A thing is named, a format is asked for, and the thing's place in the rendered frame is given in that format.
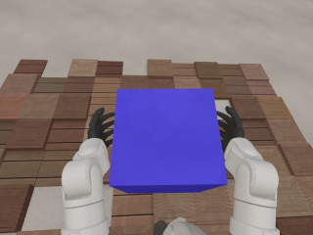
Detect robot right thigh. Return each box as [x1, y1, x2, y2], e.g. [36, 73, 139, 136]
[166, 221, 206, 235]

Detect right robot hand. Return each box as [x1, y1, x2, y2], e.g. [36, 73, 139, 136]
[216, 106, 245, 153]

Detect left robot hand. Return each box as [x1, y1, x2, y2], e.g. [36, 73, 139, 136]
[87, 107, 115, 148]

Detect robot right forearm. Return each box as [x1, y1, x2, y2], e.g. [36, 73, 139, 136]
[224, 137, 280, 235]

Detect carton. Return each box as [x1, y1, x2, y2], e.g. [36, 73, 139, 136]
[109, 88, 228, 194]

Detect robot right foot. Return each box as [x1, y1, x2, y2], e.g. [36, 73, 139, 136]
[154, 220, 167, 235]

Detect robot left forearm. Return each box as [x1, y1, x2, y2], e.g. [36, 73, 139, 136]
[61, 138, 111, 235]

